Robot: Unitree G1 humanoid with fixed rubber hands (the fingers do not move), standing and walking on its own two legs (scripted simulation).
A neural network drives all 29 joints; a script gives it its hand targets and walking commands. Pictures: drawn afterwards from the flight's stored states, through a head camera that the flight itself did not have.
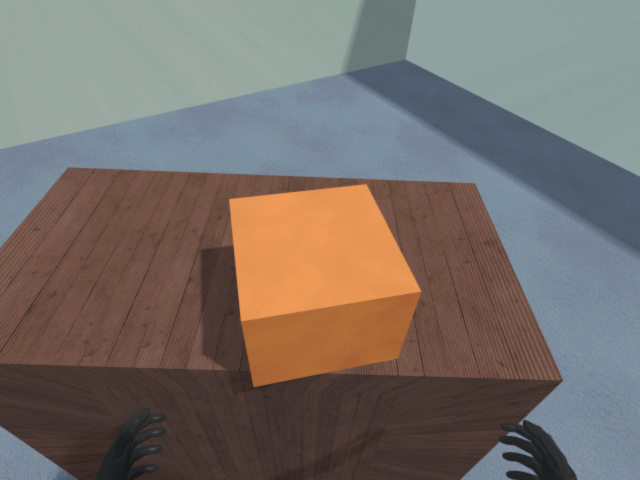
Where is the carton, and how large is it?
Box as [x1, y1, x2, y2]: [229, 184, 420, 386]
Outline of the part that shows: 366,184 229,199 240,316 253,386 397,358 416,305 420,290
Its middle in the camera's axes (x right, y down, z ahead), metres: -0.01 +0.06 +0.64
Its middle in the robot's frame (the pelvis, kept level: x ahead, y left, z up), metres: +0.45 +0.03 -0.02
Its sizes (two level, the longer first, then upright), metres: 0.241 0.236 0.178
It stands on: a pedestal, 0.67 m high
